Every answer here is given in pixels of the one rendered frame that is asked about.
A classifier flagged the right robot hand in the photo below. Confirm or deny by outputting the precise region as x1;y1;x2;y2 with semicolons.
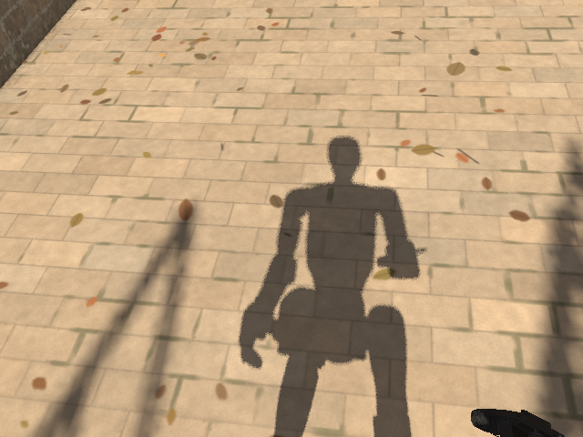
471;409;565;437

